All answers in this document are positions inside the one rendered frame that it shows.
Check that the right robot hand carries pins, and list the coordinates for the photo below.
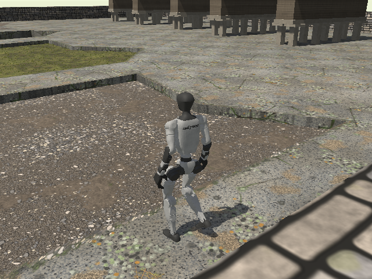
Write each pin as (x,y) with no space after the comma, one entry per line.
(204,162)

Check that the left robot hand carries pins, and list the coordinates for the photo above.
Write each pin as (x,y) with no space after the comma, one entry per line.
(158,180)

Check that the left robot forearm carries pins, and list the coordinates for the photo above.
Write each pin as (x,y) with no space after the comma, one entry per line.
(165,162)

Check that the left robot upper arm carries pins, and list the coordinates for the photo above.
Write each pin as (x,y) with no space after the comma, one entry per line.
(170,127)

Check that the right robot upper arm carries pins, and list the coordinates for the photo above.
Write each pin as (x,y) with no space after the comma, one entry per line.
(204,130)

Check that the right robot shin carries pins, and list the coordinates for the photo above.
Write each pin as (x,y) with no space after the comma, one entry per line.
(195,205)

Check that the right robot forearm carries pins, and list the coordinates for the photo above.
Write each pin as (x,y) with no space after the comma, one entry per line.
(205,151)

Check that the robot torso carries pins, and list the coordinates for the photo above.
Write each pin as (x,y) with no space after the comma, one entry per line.
(186,142)

